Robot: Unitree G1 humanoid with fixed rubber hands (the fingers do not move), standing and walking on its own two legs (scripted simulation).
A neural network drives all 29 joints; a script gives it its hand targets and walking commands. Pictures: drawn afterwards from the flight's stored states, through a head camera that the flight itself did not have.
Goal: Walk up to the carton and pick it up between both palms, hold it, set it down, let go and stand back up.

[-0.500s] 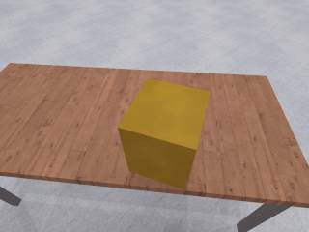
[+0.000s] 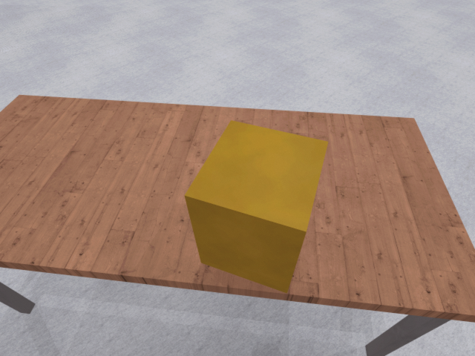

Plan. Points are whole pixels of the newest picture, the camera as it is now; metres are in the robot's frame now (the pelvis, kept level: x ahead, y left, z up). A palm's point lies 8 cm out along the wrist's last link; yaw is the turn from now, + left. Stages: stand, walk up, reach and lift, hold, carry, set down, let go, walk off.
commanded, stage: stand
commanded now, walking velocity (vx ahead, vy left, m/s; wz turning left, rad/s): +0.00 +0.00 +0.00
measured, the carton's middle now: (259, 207) +0.41 -0.01 -0.02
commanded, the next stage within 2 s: none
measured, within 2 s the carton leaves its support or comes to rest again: neither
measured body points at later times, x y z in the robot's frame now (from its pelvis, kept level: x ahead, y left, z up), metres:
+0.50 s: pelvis +0.00 +0.00 +0.00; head +0.03 +0.00 +0.45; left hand -0.03 +0.22 -0.16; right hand -0.01 -0.21 -0.16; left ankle +0.01 +0.15 -0.74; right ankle -0.02 -0.11 -0.74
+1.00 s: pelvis +0.01 +0.00 +0.00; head +0.03 +0.00 +0.45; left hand -0.01 +0.21 -0.16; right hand +0.00 -0.22 -0.16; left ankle +0.01 +0.15 -0.74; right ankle -0.02 -0.11 -0.74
